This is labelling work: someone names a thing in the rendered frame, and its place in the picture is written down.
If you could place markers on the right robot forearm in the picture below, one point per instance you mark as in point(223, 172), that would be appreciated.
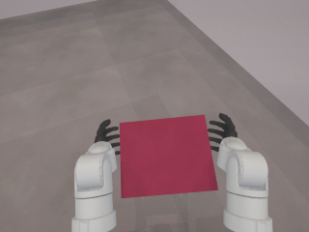
point(247, 187)

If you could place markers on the left robot forearm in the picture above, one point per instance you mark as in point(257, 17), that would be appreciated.
point(93, 186)

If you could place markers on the robot right hand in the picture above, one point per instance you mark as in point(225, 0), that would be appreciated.
point(228, 127)

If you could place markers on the robot left hand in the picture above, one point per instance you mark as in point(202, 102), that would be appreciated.
point(103, 131)

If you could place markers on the carton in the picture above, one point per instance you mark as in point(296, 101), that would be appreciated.
point(166, 156)

